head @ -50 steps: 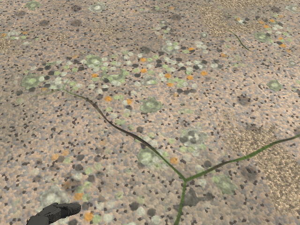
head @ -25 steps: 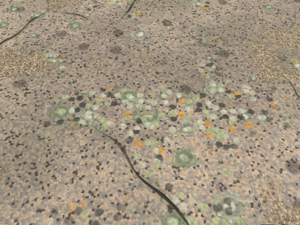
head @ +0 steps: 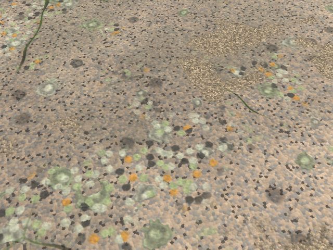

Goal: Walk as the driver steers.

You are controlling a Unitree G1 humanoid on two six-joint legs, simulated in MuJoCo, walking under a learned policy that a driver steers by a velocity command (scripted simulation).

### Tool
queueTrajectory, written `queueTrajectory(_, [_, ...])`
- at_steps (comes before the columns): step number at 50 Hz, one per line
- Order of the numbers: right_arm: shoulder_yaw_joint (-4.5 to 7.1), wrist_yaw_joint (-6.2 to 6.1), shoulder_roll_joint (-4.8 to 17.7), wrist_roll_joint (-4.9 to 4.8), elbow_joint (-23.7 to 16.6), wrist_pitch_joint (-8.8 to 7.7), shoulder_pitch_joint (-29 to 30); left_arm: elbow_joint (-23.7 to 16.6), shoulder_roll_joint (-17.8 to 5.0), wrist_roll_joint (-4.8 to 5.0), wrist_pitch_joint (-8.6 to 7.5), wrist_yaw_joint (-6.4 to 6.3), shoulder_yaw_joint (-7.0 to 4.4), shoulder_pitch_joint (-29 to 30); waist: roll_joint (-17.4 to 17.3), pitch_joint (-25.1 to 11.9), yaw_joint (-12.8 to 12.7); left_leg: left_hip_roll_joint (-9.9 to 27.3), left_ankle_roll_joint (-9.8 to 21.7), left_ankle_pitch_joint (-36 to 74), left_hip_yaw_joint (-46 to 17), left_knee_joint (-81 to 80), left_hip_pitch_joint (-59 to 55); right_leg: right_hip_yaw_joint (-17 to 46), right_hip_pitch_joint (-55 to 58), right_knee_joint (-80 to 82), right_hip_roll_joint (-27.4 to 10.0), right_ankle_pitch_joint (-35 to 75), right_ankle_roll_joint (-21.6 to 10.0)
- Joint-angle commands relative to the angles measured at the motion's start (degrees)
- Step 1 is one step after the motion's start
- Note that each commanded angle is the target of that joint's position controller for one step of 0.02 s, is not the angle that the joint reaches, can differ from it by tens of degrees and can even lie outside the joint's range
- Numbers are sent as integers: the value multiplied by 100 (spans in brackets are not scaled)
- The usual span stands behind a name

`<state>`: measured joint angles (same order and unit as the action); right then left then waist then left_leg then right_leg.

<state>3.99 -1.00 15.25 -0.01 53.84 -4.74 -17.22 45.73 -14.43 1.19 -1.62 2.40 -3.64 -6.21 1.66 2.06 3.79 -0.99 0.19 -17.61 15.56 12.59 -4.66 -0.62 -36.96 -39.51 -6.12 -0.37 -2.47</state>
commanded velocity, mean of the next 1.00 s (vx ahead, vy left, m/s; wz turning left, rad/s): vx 0.50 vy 0.00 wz -0.53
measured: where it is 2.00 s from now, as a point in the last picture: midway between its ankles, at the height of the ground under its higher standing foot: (243, 122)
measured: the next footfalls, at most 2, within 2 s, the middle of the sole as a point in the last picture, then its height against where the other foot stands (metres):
right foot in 0.10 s outside the picture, level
left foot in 0.60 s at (164, 230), level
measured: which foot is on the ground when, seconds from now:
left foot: down 0.00-0.12, up 0.14-0.58, down 0.60-1.00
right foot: up 0.00-0.08, down 0.10-0.60, up 0.62-1.00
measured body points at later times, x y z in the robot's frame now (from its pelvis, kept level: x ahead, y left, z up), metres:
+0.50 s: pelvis +0.29 -0.05 +0.01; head +0.31 -0.07 +0.45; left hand +0.40 +0.23 -0.10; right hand +0.44 -0.34 -0.08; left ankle +0.51 +0.07 -0.69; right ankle +0.19 -0.11 -0.74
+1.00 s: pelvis +0.54 -0.11 +0.01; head +0.57 -0.13 +0.45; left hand +0.85 -0.03 -0.08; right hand +0.39 -0.35 -0.12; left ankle +0.52 +0.03 -0.74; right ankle +0.60 -0.33 -0.70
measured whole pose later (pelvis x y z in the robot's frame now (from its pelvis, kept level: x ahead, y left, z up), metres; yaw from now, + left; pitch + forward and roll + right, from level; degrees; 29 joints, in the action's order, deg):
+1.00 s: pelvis +0.54 -0.11 +0.01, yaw -32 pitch +2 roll +2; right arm 4.0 0.9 16.2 -1.0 50.9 -5.1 -20.5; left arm 37.1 -15.4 1.1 -2.3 1.5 -3.2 -5.5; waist 2.2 1.7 5.8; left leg -0.5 0.1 -15.4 8.2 13.1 -0.5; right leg 2.4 -36.2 -38.6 -5.3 -3.0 -1.1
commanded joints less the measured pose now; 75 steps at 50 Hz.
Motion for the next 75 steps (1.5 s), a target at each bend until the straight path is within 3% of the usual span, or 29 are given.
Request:
queueTrajectory(1, [260, -43, 1083, -84, -254, 78, 11, -657, -341, 17, -68, 115, -59, 589, -428, 337, -98, 1862, 757, 3680, -341, 90, -202, -302, -179, 256, 162, -497, -219])
queueTrajectory(4, [318, -79, 1295, -140, -371, 208, 254, -508, -812, 56, -23, 106, -325, -564, -656, -479, -873, 1702, 519, 5943, -110, 2033, -67, -738, 1622, 392, 838, -1056, -626])
queueTrajectory(5, [280, -87, 1232, -133, -424, 207, 295, -252, -1184, 61, -1, 14, -535, -1531, -434, -973, -1354, 1452, 282, 5175, -37, 3442, 775, -486, 3197, 792, 959, -749, -862])
queueTrajectory(6, [95, -60, 582, 94, -626, 132, 68, -132, -1781, 72, 47, -118, -677, -1913, 839, -1316, -1115, 831, -27, 1098, -87, 5419, 2811, 1696, 4839, 963, -312, -845, -1390])
queueTrajectory(7, [-43, 17, 321, 18, -891, -120, -75, -377, -1941, 8, -68, -68, -628, -1741, 1178, -2218, -774, -220, -175, -1834, -1484, 6785, 4391, 4919, 5963, 2024, -1347, -1838, -2427])
queueTrajectory(8, [64, 95, 791, -220, -1033, -312, 690, -364, -1433, -25, -155, -21, -480, -1728, 423, -1836, -1100, 110, -38, -1442, -2117, 6904, 5064, 4528, 5825, 2414, -1263, -1777, -2072])
queueTrajectory(9, [59, 120, 809, -292, -1113, -411, 893, -352, -1196, -13, -225, -23, -415, -1479, 285, -1120, -952, 367, 109, -901, -2046, 6513, 5205, 3606, 5115, 2385, -1050, -1395, -1835])
queueTrajectory(10, [70, 68, 777, -166, -999, -436, 838, -430, -1010, 4, -256, -29, -361, -1029, -186, -734, -650, 630, 116, -469, -2045, 5984, 4838, 2917, 4243, 2369, -757, -841, -1594])
queueTrajectory(12, [161, 51, 885, -10, -930, -306, 660, -596, -741, -66, -263, -77, -257, -593, -38, -511, -316, 844, 11, -50, -2062, 5343, 4081, 2247, 3219, 2557, -435, 29, -1438])
queueTrajectory(16, [105, 30, 598, 98, -1146, -131, 1043, -548, -1040, -25, -285, -236, -330, -881, -33, -312, -340, 709, -343, 689, -1857, 4182, 4021, 1701, 2617, 2739, -190, 794, -1429])
queueTrajectory(24, [32, 195, 566, -52, -1632, -243, 2272, -368, -1035, 45, -156, -345, -333, -1486, 369, -110, -821, 168, -298, 2268, -1933, 1673, 3386, 1900, 2653, 2321, -47, -409, -948])
queueTrajectory(29, [232, 201, 996, -5, -1406, -389, 1106, -473, -844, 0, -78, -381, -277, -1292, 565, -620, -149, 194, 194, 1521, -1921, 1161, 1780, 2280, 2957, 901, 100, 293, -609])
queueTrajectory(30, [309, 156, 1283, 94, -1332, -398, 256, -593, -534, -87, -92, -348, -152, -1282, 62, -1432, 208, 1060, 546, 1218, -2714, 1326, 289, 1855, 2286, -608, 456, -307, -407])
queueTrajectory(31, [422, 169, 1708, 153, -1136, -315, -306, -742, -157, 81, -141, -344, -43, -2117, -1918, -2191, -135, 2374, 1469, -20, -5354, 834, -1655, 1117, 192, -2499, 1286, -3062, 6])
queueTrajectory(32, [303, 209, 1185, 9, -1194, -284, -219, -621, -740, 144, -147, -362, -113, -2151, -1655, -1925, -67, 2533, 1433, -1251, -6080, 495, -1561, 1235, -603, -3353, 834, -3316, 66])
queueTrajectory(33, [201, 189, 806, -16, -1279, -243, 49, -663, -1104, 119, -119, -358, -213, -1556, -1040, -1150, 82, 2282, 1167, -1216, -5166, 401, -859, 1154, -818, -3568, 614, -2780, 101])
queueTrajectory(34, [152, 178, 712, 33, -1314, -192, 343, -732, -1092, 58, -90, -370, -223, -1220, -617, -705, 0, 2042, 1005, -504, -4372, 333, -130, 939, -652, -3484, 404, -2353, 139])
queueTrajectory(36, [85, 158, 550, 101, -1236, -173, 577, -835, -911, 14, -69, -317, -246, -1031, -723, -274, -225, 1668, 908, 535, -3379, 71, 815, 895, -263, -3026, 82, -1892, 140])
queueTrajectory(42, [177, 179, 807, 25, -935, -261, 336, -1055, -425, -6, 0, -265, -114, -685, -556, -130, -262, 1612, 1202, 1645, -2272, -456, 1028, 754, -354, -1779, -29, -1182, 219])
queueTrajectory(51, [217, 161, 1172, -180, -498, -10, -293, -1457, -412, 8, -191, -10, 5, 713, -617, 197, 58, 1687, 965, 2356, -1536, -259, 359, 30, 184, 565, 235, -455, 7])
queueTrajectory(53, [232, 135, 1279, -220, -437, 63, -245, -1435, -595, -22, -199, 3, -74, 475, -750, 10, -220, 1735, 843, 3527, -1431, 246, 155, -132, 770, 846, 442, -799, -190])
queueTrajectory(55, [150, 87, 1143, -204, -425, 101, -196, -954, -1046, -72, -181, -64, -333, -1029, -626, -935, -1012, 1309, 516, 4426, -956, 2061, 828, -268, 3138, 1122, 678, -381, -498])
queueTrajectory(56, [-12, 82, 774, 17, -614, 66, -200, -777, -1546, -109, -129, -175, -467, -2063, 281, -1763, -1340, 961, 258, 2281, -805, 4046, 2261, 1270, 4933, 909, -574, -44, -898])
queueTrajectory(57, [-188, 152, 233, -27, -681, -58, -802, -779, -1823, -128, -142, -157, -446, -1969, 1459, -2434, -830, 12, 54, -1644, -1477, 5701, 4126, 3925, 6087, 1753, -1742, -1169, -1761])
queueTrajectory(58, [-25, 186, 869, -221, -622, -134, -310, -816, -1256, -113, -182, -139, -320, -1868, 663, -2017, -1107, 273, 125, -1607, -2127, 6234, 4711, 3778, 5674, 2061, -1635, -1643, -1548])
queueTrajectory(59, [25, 201, 996, -326, -797, -164, 132, -798, -1064, -102, -224, -136, -239, -1531, 563, -1192, -1013, 497, 198, -1065, -2048, 6158, 4969, 2832, 4931, 2172, -1433, -1312, -1312])
queueTrajectory(62, [50, 163, 791, -179, -684, -5, 74, -767, -615, -166, -340, -102, -123, -717, 395, -463, -429, 979, 85, 77, -2076, 5460, 4137, 1381, 3236, 2762, -868, -475, -1002])
queueTrajectory(68, [34, 132, 481, -149, -803, 210, 392, -400, -708, -241, -526, -213, -198, -774, 146, -15, -336, 862, -130, 1377, -2293, 4472, 4512, 94, 2962, 3267, -755, 436, -916])
queueTrajectory(75, [-102, 375, 256, -103, -1311, 153, 1601, -67, -971, -125, -395, -325, -270, -1214, -27, 374, -799, 686, 98, 2222, -1615, 2586, 4567, -789, 3751, 3200, -861, 754, -666])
